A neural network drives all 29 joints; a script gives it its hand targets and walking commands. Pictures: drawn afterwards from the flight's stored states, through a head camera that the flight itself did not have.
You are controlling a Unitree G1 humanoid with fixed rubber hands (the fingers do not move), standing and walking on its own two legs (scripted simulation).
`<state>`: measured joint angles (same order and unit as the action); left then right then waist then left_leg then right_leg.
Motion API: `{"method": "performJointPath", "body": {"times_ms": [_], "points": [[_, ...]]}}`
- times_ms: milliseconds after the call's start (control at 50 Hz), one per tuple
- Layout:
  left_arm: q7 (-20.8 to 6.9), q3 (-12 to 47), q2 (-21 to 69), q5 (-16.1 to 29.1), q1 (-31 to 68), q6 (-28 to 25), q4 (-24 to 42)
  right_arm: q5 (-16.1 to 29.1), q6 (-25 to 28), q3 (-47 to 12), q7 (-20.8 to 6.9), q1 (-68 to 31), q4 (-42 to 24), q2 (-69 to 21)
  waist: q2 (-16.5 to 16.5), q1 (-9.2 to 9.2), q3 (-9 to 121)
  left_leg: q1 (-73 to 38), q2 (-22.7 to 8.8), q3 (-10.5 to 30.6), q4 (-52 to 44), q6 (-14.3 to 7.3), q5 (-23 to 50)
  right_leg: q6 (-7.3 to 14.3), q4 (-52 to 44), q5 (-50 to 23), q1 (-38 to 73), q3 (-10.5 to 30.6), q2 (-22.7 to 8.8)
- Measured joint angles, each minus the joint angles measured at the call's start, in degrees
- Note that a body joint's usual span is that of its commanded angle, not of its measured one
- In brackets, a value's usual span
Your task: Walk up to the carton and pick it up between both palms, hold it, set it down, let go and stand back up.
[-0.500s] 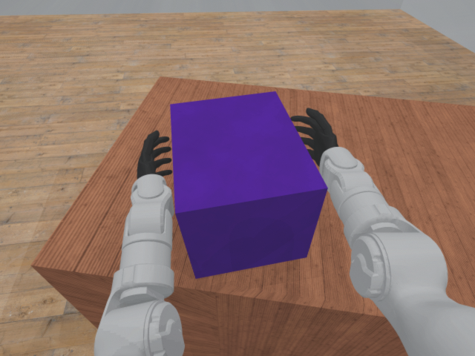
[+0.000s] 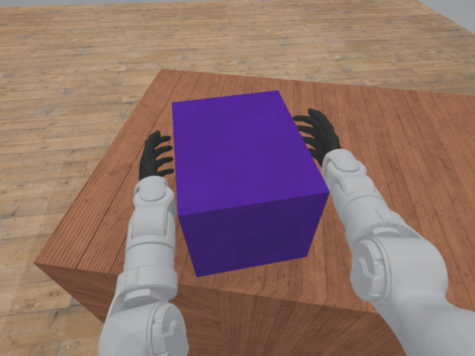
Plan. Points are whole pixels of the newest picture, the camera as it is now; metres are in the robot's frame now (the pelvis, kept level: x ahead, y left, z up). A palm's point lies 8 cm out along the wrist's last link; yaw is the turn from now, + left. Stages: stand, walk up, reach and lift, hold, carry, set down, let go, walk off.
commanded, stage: set down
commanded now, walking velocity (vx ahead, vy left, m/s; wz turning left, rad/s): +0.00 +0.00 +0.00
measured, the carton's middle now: (239, 179) +0.42 +0.06 +0.06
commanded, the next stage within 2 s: none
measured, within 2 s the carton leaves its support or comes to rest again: neither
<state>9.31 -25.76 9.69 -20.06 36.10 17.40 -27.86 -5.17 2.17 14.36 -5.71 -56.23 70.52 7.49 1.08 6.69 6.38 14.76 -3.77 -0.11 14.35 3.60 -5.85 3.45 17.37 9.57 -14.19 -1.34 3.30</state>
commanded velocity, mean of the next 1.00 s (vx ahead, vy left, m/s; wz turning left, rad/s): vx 0.00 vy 0.00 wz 0.00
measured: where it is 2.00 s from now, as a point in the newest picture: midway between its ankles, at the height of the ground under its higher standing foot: outside the picture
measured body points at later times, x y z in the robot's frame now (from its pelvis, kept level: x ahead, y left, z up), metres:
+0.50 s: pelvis +0.00 +0.00 +0.00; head +0.02 +0.00 +0.45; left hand +0.37 +0.20 +0.11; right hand +0.46 -0.10 +0.12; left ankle +0.01 +0.16 -0.75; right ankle -0.02 -0.07 -0.75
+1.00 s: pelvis +0.00 +0.01 +0.00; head +0.02 +0.01 +0.45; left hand +0.37 +0.20 +0.11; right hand +0.46 -0.10 +0.12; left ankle +0.01 +0.16 -0.75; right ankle -0.02 -0.07 -0.75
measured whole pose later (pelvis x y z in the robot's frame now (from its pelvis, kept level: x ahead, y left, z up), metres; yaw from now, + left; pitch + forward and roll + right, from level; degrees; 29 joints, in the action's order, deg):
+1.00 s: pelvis +0.00 +0.01 +0.00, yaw -1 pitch +6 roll +1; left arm 8.2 -27.7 13.7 -24.2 33.2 14.6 -22.3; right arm -8.1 2.0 17.2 -9.3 -52.4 63.8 6.5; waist 1.5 6.3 4.5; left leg 12.6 -3.6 -1.9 13.2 2.8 -5.9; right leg 3.0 16.4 9.2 -12.7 0.2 3.1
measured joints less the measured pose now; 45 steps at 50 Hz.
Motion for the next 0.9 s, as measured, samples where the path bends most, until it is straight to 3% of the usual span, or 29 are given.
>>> {"method": "performJointPath", "body": {"times_ms": [900], "points": [[-1.39,-2.53,3.85,-4.13,-2.24,-1.77,5.43,-3.65,-0.36,3.82,-3.44,3.42,-6.12,-1.33,0.57,-0.67,-1.75,-2.10,0.12,-1.26,-1.37,-0.61,0.12,-0.26,-1.20,-0.37,1.65,1.04,-0.14]]}}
